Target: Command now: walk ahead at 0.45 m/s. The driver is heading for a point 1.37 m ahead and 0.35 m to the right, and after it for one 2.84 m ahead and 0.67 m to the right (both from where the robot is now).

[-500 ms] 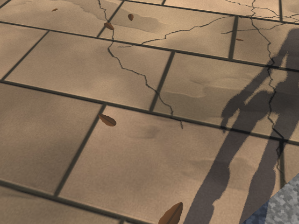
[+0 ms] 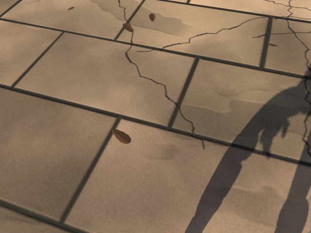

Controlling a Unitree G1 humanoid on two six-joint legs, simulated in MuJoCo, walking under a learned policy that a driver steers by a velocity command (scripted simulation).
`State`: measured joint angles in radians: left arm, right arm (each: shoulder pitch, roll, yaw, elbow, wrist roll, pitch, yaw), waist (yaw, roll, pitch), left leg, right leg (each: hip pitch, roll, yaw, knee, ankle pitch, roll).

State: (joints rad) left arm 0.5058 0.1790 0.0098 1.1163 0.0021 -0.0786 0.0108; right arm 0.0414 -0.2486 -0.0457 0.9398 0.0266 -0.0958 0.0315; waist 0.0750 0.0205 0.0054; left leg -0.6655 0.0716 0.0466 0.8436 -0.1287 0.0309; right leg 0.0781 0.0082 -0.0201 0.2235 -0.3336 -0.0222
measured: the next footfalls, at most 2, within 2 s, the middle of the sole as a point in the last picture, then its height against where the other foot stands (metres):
left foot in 0.14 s outside the picture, level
right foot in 0.72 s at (207, 214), level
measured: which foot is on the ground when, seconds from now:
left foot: up 0.00-0.12, down 0.14-0.74, up 0.76-1.00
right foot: down 0.00-0.16, up 0.18-0.70, down 0.72-1.00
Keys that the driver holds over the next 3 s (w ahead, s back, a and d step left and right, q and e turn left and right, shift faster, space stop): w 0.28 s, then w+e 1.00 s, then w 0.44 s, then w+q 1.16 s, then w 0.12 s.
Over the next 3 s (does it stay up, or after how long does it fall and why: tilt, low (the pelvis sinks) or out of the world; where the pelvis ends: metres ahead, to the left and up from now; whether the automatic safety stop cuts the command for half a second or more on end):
stays up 1.56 -0.50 0.01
